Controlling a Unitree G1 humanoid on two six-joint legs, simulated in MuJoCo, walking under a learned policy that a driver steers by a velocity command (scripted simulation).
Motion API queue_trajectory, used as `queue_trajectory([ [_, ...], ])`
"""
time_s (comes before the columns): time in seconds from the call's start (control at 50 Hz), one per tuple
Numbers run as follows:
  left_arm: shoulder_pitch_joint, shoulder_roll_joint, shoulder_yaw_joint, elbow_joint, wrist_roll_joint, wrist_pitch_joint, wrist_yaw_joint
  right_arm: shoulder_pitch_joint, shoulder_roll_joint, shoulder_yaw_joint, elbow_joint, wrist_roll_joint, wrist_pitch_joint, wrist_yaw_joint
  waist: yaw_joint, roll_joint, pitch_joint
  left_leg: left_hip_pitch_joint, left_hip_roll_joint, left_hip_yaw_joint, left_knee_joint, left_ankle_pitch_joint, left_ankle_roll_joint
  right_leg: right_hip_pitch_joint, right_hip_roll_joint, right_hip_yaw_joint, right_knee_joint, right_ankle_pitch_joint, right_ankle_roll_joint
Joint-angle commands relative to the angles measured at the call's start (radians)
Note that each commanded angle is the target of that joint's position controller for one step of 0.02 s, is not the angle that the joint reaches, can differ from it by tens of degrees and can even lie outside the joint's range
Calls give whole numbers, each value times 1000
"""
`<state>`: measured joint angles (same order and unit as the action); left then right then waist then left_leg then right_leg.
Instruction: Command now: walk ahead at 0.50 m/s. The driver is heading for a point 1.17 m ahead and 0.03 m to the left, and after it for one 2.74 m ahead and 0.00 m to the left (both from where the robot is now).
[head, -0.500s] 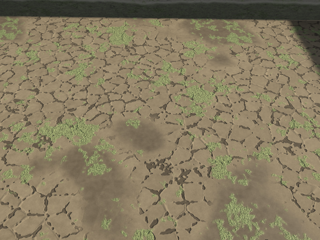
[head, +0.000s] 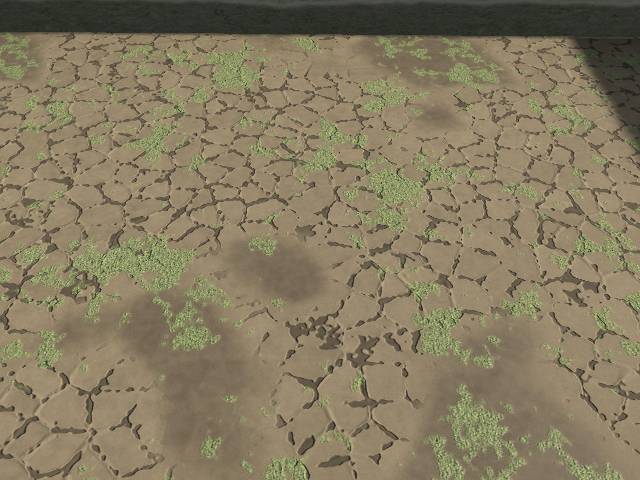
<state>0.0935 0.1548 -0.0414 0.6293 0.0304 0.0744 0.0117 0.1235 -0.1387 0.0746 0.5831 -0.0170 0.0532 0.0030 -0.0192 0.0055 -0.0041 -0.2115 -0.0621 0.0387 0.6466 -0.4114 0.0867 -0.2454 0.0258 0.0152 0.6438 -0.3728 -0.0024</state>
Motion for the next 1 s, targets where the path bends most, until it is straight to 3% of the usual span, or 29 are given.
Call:
queue_trajectory([
  [0.02,-79,56,15,-85,1,-22,4,-73,-68,-20,-87,9,-12,-11,10,21,-66,-51,118,-149,-150,330,-3,82,-22,47,-50,161,-23],
  [0.06,-126,68,15,-108,-4,-11,0,-123,-60,-15,-115,-3,-11,4,-4,15,-4,-81,114,-108,-108,466,-6,38,-39,58,-37,345,-18],
  [0.1,-61,61,18,-80,2,-18,3,-32,-61,-18,-79,3,-17,-5,1,11,-134,-32,111,-133,-132,351,-9,118,-28,53,-36,209,-25],
  [0.14,-76,56,14,-81,1,-22,4,-66,-68,-20,-88,8,-13,-10,8,22,-66,-53,117,-147,-150,328,-3,82,-23,49,-49,166,-23],
  [0.16,-125,68,16,-106,-3,-12,1,-120,-60,-15,-115,-4,-15,4,-4,11,-14,-74,113,-107,-105,469,-6,43,-41,61,-37,355,-20],
  [0.2,-63,61,17,-79,2,-17,4,-31,-62,-18,-80,4,-17,-5,1,11,-131,-34,112,-132,-132,353,-9,115,-27,54,-35,210,-25],
  [0.26,-79,58,14,-80,1,-21,3,-67,-68,-20,-90,8,-10,-10,8,23,-50,-56,120,-148,-152,331,-1,74,-20,50,-47,163,-23],
  [0.28,-124,69,15,-104,-4,-11,1,-115,-60,-15,-117,-4,-13,4,-5,13,-5,-80,114,-106,-107,468,-6,38,-39,61,-35,354,-18],
  [0.32,-60,62,17,-77,2,-18,5,-25,-61,-18,-80,2,-18,-5,0,8,-135,-31,111,-130,-131,354,-9,117,-27,56,-34,218,-25],
  [0.36,-75,56,13,-79,1,-21,5,-60,-67,-20,-89,8,-14,-10,7,21,-66,-52,118,-143,-148,332,-3,81,-21,52,-46,173,-23],
  [0.38,-124,68,15,-103,-3,-11,2,-114,-59,-15,-116,-5,-16,3,-5,10,-14,-73,114,-104,-104,473,-6,42,-39,63,-34,362,-20],
  [0.4,-69,62,17,-76,2,-18,5,-37,-63,-19,-85,4,-15,-7,0,12,-107,-39,115,-133,-136,353,-6,103,-24,56,-36,203,-25],
  [0.44,-119,66,14,-103,-2,-10,2,-107,-58,-15,-115,-6,-16,4,-6,14,-18,-75,112,-101,-102,471,-7,44,-40,64,-33,369,-19],
  [0.48,-61,63,18,-76,2,-17,6,-23,-62,-19,-80,3,-20,-6,0,7,-137,-28,113,-127,-129,360,-9,117,-25,57,-32,221,-25],
  [0.56,-79,59,13,-77,1,-19,4,-60,-68,-20,-92,8,-9,-10,7,24,-39,-62,121,-144,-152,335,-1,67,-17,53,-43,169,-22],
  [0.58,-121,68,14,-101,-3,-10,1,-107,-59,-15,-117,-5,-13,4,-6,15,-4,-81,114,-101,-104,470,-5,36,-38,65,-32,365,-18],
  [0.62,-58,63,17,-73,2,-18,6,-17,-61,-18,-80,2,-20,-6,-1,6,-137,-29,111,-124,-128,356,-9,118,-26,60,-32,230,-26],
  [0.66,-74,56,13,-76,1,-20,6,-53,-67,-20,-89,7,-15,-11,6,19,-66,-50,118,-138,-146,334,-3,81,-20,56,-44,183,-24],
  [0.68,-123,68,14,-101,-3,-11,4,-108,-59,-15,-116,-5,-17,3,-5,9,-14,-72,114,-99,-101,475,-6,41,-38,67,-32,372,-21],
  [0.7,-68,62,16,-74,2,-16,7,-31,-62,-19,-86,3,-16,-7,-1,11,-107,-38,116,-128,-134,355,-6,101,-22,60,-33,212,-25],
  [0.74,-118,66,13,-101,-2,-9,3,-101,-57,-15,-115,-7,-17,3,-6,15,-19,-75,113,-96,-100,473,-7,42,-38,67,-30,376,-19],
  [0.76,-63,61,15,-72,2,-17,6,-27,-61,-19,-84,2,-18,-7,-1,11,-120,-31,115,-127,-131,353,-6,107,-24,62,-34,216,-26],
  [0.8,-74,57,12,-76,2,-19,6,-50,-67,-19,-90,7,-13,-11,6,23,-54,-57,119,-136,-147,335,-3,74,-18,57,-42,183,-23],
  [0.82,-119,68,14,-100,-2,-10,3,-104,-58,-15,-116,-6,-17,3,-6,12,-15,-73,114,-97,-99,474,-5,40,-37,69,-30,377,-21],
  [0.86,-60,62,16,-73,2,-16,7,-15,-61,-18,-81,2,-20,-6,-1,8,-134,-31,113,-121,-126,358,-9,114,-24,62,-30,231,-26],
  [0.9,-92,41,2,-91,5,-19,-7,-55,-78,-19,-88,7,-28,-2,13,42,-44,-39,130,-160,-168,322,-19,35,-10,52,-60,130,-10],
  [0.94,-69,67,14,-71,3,-21,4,-51,-69,-20,-92,6,-13,-10,7,15,-50,-46,123,-139,-148,347,1,68,-14,58,-48,179,-21],
  [0.96,-113,74,13,-96,-2,-12,2,-99,-59,-15,-116,-7,-16,3,-6,8,-13,-70,115,-95,-101,477,-4,41,-37,71,-34,386,-20],
  [1.0,-54,63,16,-71,1,-19,8,-8,-63,-19,-78,0,-22,-7,-2,1,-148,-21,110,-114,-125,350,-9,127,-27,66,-33,250,-30],
])
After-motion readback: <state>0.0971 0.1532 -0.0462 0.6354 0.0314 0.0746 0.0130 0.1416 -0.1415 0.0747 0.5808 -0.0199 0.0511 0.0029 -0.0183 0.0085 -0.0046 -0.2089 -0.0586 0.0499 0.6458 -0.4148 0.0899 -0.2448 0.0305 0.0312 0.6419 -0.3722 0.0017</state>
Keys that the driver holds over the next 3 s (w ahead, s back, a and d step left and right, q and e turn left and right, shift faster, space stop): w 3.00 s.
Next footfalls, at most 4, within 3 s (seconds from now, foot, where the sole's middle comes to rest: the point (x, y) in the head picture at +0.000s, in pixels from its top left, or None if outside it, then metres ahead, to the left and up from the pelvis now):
none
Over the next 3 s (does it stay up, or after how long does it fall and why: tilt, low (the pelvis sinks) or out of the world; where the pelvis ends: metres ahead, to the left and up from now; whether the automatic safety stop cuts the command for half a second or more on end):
stays up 0.00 -0.01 0.00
